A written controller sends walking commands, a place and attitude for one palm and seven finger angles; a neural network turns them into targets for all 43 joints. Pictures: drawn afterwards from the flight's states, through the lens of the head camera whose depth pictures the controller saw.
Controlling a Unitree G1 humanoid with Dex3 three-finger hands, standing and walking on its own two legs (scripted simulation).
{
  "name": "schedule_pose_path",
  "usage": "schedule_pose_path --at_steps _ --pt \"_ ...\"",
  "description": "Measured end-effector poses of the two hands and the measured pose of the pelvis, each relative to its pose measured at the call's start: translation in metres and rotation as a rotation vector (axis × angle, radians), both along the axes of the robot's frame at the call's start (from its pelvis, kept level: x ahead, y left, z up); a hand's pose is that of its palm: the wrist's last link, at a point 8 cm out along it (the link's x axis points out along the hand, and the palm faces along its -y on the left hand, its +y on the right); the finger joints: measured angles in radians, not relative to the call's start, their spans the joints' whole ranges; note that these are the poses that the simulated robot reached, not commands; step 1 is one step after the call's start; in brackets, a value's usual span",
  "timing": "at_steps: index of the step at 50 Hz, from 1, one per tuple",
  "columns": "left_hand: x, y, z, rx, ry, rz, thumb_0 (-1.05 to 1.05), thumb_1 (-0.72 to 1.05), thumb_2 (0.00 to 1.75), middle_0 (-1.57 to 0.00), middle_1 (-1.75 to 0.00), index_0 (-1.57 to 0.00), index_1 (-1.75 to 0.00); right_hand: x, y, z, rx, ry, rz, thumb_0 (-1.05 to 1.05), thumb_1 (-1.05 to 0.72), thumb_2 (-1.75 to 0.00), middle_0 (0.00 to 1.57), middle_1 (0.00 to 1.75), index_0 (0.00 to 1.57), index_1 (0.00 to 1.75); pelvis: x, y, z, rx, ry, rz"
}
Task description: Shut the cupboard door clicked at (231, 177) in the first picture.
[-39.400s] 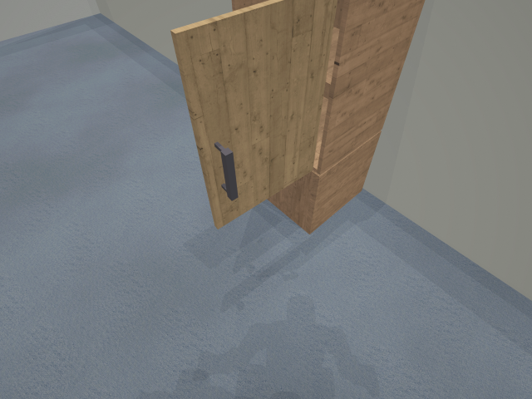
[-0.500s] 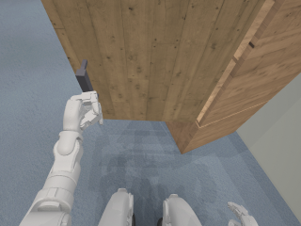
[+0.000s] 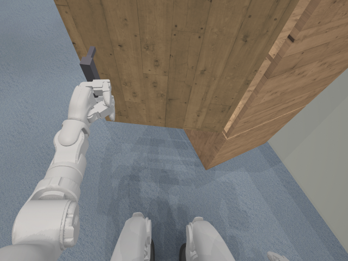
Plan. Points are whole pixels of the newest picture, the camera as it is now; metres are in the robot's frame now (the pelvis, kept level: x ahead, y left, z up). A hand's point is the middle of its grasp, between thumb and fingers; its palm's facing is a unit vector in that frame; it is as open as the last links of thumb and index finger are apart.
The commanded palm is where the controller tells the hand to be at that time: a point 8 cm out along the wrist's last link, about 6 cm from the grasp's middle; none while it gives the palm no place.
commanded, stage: push the door shut along its arc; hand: left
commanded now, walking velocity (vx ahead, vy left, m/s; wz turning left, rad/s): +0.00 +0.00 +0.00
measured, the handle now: (98, 80) +0.53 +0.18 +0.04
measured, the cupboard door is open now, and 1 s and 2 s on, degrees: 60 48 35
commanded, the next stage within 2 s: pull the fist back off the door in 1.34 s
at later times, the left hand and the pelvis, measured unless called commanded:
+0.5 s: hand (129, 84) +0.51 +0.11 +0.04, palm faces -0.28 -0.96 -0.04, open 3.1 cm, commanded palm +0.52 +0.14 +0.04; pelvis +0.00 +0.00 -0.01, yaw -1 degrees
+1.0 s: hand (139, 71) +0.55 +0.09 +0.05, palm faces -0.36 -0.93 -0.06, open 3.1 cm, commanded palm +0.57 +0.10 +0.04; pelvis +0.00 -0.01 -0.03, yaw -2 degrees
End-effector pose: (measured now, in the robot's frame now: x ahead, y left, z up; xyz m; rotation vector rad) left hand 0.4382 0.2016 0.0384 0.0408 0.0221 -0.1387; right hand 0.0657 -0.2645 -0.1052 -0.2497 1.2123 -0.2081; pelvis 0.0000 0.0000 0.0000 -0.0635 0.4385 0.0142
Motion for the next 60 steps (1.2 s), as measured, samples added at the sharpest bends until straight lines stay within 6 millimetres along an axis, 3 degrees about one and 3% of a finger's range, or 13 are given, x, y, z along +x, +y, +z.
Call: schedule_pose_path --at_steps 16,28,39,51,60 --pt "0.045 -0.012 0.003 0.011 0.005 -0.072 0.02 0.9 0.9 -1.3 -1.5 -1.3 -1.5 -0.042 0.001 -0.003 -0.017 0.086 -0.05 0.0 -0.9 -0.9 0.2 0.3 0.2 0.3 -0.005 0.005 -0.01 -0.018 0.043 -0.007" --pt "0.079 -0.042 0.006 -0.003 0.018 -0.151 0.02 0.9 0.9 -1.3 -1.5 -1.3 -1.5 -0.061 0.004 -0.005 -0.016 0.12 -0.091 0.0 -0.9 -0.9 0.2 0.3 0.2 0.3 -0.003 0.004 -0.016 -0.022 0.076 -0.021" --pt "0.107 -0.056 0.009 0.02 0.018 -0.189 0.0 0.89 0.91 -1.3 -1.5 -1.3 -1.5 -0.081 0.004 -0.013 -0.002 0.182 -0.127 0.0 -0.9 -0.9 0.2 0.3 0.2 0.3 -0.001 -0.001 -0.024 -0.018 0.107 -0.034" --pt "0.115 -0.06 0.012 0.033 0.055 -0.234 0.01 0.91 0.94 -1.3 -1.5 -1.3 -1.5 -0.084 -0.005 -0.012 -0.021 0.196 -0.12 0.0 -0.9 -0.9 0.2 0.3 0.2 0.3 -0.001 -0.01 -0.025 -0.019 0.114 -0.026" --pt "0.129 -0.074 0.016 0.028 0.046 -0.269 0.05 0.97 0.99 -1.3 -1.5 -1.3 -1.5 -0.082 -0.018 -0.014 -0.08 0.17 -0.097 0.0 -0.9 -0.9 0.2 0.3 0.2 0.3 -0.006 -0.012 -0.035 -0.03 0.135 -0.02"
